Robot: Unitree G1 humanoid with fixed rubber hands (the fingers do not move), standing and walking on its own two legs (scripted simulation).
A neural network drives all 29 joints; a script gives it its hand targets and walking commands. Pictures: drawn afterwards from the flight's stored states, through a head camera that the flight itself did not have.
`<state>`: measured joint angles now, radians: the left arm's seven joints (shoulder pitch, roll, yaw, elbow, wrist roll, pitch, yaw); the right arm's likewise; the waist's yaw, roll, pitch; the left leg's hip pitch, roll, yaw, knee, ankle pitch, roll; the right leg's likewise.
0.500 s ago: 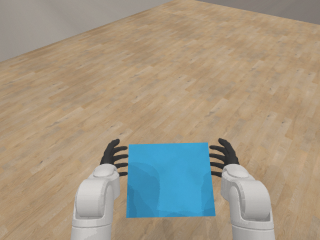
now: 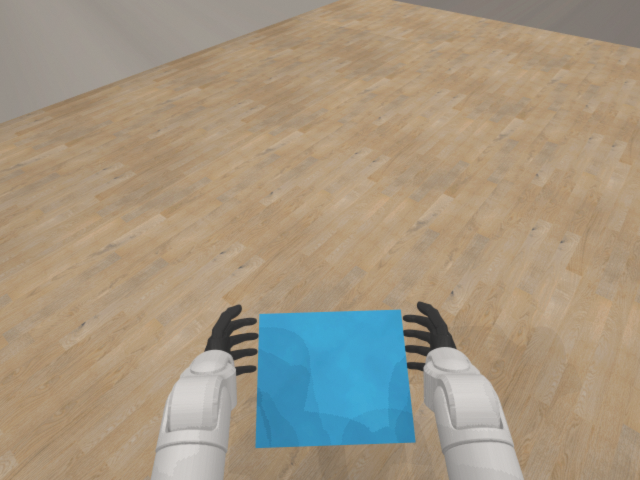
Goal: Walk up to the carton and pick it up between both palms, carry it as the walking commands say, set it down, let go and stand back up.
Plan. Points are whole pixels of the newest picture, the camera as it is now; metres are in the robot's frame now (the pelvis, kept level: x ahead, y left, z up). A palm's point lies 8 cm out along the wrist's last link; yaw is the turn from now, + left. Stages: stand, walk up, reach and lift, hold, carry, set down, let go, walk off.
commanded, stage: hold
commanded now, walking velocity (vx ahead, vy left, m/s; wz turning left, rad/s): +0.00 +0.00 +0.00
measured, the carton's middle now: (330, 377) +0.30 +0.03 -0.08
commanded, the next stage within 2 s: set down in 0.12 s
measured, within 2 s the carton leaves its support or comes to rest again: neither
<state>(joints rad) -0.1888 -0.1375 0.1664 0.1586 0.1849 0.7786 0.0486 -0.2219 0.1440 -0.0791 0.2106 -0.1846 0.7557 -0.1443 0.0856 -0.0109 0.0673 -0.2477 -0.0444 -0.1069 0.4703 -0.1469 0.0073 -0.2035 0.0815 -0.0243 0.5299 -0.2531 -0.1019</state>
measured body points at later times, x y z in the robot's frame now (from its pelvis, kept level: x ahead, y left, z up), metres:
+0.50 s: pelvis +0.01 +0.07 +0.00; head -0.03 +0.09 +0.44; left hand +0.32 +0.22 +0.01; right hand +0.32 -0.07 +0.02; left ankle +0.07 +0.15 -0.73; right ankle +0.02 -0.04 -0.73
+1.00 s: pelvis -0.01 +0.07 -0.03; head +0.08 +0.06 +0.41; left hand +0.33 +0.20 -0.08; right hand +0.34 -0.08 -0.08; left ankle +0.07 +0.15 -0.73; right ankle +0.02 -0.05 -0.73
